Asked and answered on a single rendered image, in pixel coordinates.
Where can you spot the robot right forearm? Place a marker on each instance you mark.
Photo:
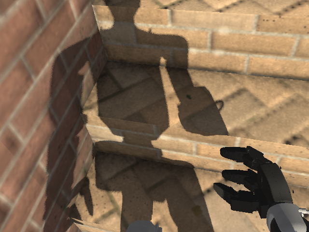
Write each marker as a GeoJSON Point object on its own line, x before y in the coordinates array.
{"type": "Point", "coordinates": [285, 217]}

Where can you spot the right robot hand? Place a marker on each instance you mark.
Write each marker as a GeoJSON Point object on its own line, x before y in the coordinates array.
{"type": "Point", "coordinates": [268, 186]}

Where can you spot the robot left thigh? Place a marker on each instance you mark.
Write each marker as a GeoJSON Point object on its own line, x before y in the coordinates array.
{"type": "Point", "coordinates": [143, 226]}

